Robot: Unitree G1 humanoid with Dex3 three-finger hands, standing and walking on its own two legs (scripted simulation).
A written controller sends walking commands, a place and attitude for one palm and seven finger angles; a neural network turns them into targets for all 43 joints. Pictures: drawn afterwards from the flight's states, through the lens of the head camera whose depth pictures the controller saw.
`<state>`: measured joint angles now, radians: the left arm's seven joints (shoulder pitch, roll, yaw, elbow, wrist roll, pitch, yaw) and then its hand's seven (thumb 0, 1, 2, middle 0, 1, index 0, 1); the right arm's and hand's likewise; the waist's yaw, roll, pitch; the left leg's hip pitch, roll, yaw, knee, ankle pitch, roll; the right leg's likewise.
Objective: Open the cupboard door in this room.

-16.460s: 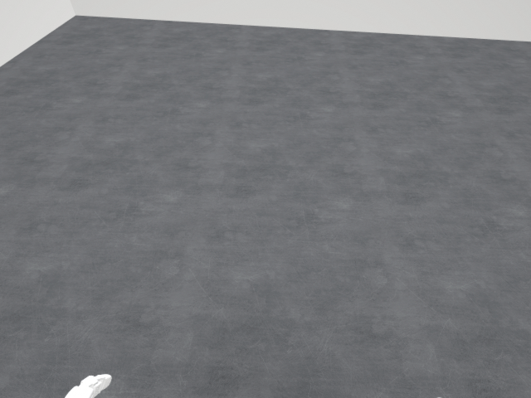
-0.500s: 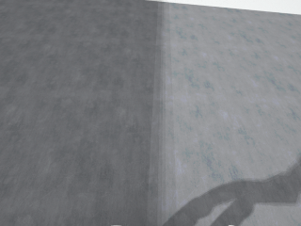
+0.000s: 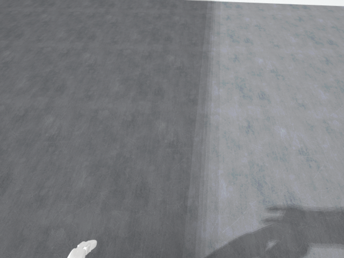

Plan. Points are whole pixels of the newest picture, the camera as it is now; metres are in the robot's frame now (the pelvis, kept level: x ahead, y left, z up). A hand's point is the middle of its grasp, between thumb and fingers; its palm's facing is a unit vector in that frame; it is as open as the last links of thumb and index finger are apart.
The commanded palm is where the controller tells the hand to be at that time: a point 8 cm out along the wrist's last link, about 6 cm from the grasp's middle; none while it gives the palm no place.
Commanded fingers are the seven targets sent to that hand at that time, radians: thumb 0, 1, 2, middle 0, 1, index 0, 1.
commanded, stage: turn or walk to find it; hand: left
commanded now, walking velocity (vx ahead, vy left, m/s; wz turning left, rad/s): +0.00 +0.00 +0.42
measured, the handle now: out of the picture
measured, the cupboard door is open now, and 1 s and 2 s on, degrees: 0 0 0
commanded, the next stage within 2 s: none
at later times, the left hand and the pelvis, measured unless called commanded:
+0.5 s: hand out of the picture -0.06 +0.20 -0.17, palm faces +0.29 -0.93 -0.24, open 7.3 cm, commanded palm none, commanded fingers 0.00 0.90 0.90 -0.20 -0.30 -0.20 -0.30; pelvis -0.03 +0.00 +0.00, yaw +14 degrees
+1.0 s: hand out of the picture -0.03 +0.24 -0.15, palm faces +0.41 -0.88 -0.25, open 7.4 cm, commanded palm none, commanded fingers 0.00 0.90 0.90 -0.20 -0.30 -0.20 -0.30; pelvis -0.06 +0.01 +0.00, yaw +25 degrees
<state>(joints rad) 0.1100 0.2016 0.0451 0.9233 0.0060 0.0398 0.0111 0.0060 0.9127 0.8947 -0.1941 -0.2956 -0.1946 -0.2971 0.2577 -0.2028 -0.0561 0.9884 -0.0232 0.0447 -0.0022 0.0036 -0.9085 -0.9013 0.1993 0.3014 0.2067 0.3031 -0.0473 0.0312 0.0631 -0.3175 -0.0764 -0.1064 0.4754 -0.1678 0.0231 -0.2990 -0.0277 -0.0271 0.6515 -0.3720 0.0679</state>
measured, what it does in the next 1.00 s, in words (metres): steps on the spot, turning left: right foot, then left foot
